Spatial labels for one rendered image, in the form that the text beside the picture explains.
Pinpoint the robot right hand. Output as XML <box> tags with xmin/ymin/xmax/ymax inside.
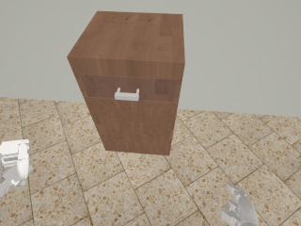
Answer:
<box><xmin>221</xmin><ymin>183</ymin><xmax>260</xmax><ymax>226</ymax></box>

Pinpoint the handle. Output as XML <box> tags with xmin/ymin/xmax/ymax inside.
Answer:
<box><xmin>115</xmin><ymin>88</ymin><xmax>139</xmax><ymax>101</ymax></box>

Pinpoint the drawer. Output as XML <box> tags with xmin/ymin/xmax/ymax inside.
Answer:
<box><xmin>79</xmin><ymin>73</ymin><xmax>177</xmax><ymax>103</ymax></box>

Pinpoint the robot left hand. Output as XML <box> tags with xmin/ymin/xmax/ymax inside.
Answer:
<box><xmin>0</xmin><ymin>139</ymin><xmax>33</xmax><ymax>199</ymax></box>

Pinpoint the cabinet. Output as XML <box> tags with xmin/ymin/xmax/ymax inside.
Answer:
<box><xmin>67</xmin><ymin>10</ymin><xmax>185</xmax><ymax>156</ymax></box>

